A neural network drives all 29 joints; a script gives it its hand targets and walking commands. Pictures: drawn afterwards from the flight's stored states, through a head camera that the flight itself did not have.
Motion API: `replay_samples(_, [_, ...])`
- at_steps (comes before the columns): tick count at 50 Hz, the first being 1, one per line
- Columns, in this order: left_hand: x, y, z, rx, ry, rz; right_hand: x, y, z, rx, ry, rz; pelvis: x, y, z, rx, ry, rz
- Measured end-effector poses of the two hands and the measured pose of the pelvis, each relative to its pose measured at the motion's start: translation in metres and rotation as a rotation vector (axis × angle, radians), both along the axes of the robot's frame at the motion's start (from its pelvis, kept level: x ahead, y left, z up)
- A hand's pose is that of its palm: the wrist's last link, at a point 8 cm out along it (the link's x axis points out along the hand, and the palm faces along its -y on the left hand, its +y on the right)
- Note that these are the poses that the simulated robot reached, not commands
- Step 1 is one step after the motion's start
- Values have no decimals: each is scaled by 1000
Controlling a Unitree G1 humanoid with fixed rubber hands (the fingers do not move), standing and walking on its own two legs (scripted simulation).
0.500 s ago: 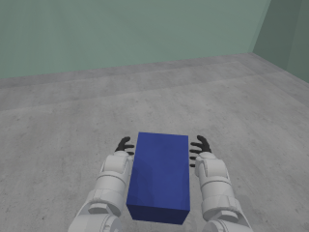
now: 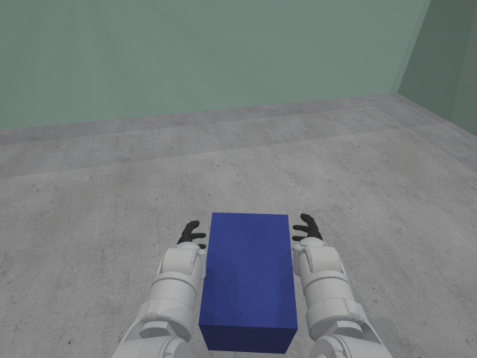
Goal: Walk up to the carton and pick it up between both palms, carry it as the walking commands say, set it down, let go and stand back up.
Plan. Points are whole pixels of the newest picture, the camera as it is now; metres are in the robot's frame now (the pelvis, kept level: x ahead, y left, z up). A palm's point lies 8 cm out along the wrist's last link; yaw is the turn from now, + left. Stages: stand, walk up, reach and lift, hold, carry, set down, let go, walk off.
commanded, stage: reach and lift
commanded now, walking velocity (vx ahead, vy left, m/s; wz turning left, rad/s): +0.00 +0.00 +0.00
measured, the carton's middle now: (248, 282) +0.31 -0.02 -0.05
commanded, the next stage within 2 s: hold in 0.70 s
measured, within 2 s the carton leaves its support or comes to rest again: neither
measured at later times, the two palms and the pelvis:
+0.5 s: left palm (181, 259) +0.30 +0.11 +0.04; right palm (308, 254) +0.30 -0.12 +0.05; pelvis +0.00 +0.00 +0.00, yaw +0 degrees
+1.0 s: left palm (177, 263) +0.29 +0.11 +0.04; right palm (307, 256) +0.30 -0.12 +0.05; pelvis -0.01 +0.00 +0.00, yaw +1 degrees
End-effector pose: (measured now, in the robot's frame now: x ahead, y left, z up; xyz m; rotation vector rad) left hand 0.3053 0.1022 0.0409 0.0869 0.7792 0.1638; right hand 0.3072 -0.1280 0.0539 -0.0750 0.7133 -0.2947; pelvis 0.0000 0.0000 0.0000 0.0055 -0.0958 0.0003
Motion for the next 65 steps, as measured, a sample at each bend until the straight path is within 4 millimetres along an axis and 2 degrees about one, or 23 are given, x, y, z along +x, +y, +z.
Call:
replay_samples(13, [-5, 15, 1, 21, 6, 25, -1, 15, -6, 5, 7, 36, -3, 1, 0, 1, -5, 8])
replay_samples(32, [-13, 4, 1, 19, 3, 20, -9, 4, -4, 8, 4, 26, -5, -3, -1, 4, -13, 5])
replay_samples(42, [-19, 8, 1, 23, 4, 28, -12, 7, -3, 4, 4, 40, -8, -4, -3, 4, -24, 9])
replay_samples(54, [-16, 13, 3, 32, 1, 21, -10, 13, -2, -2, 1, 46, -10, -3, -5, 1, -14, 15])
replay_samples(60, [-4, 5, 9, 28, -48, 12, -4, 4, 1, -3, -41, 28, -14, -3, -16, 7, 63, -28])
replay_samples(65, [7, -20, 15, 28, -56, -15, -3, -20, 5, 25, -48, -26, -14, -15, -20, -8, 109, -77])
